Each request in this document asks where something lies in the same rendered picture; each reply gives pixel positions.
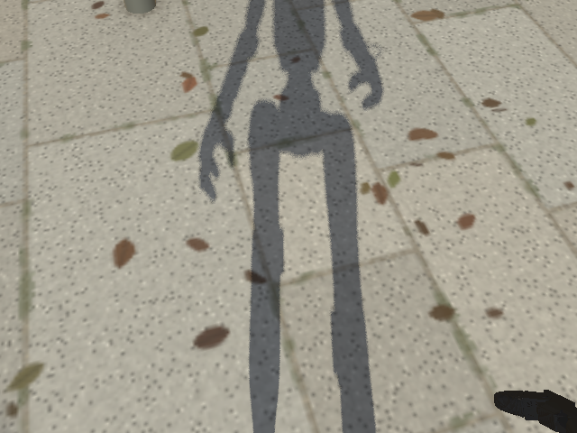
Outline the robot right hand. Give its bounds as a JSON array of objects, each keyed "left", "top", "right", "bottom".
[{"left": 494, "top": 390, "right": 577, "bottom": 433}]

